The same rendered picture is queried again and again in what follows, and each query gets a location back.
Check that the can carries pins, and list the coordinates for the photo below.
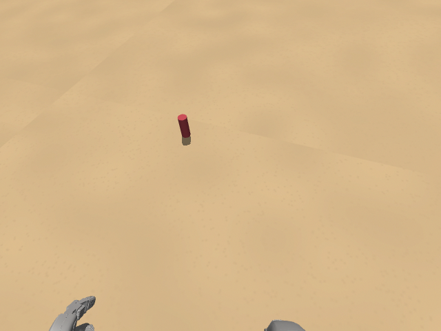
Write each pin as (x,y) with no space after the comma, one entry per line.
(184,126)

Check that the left robot hand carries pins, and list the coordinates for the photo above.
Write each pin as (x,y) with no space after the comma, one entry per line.
(67,321)

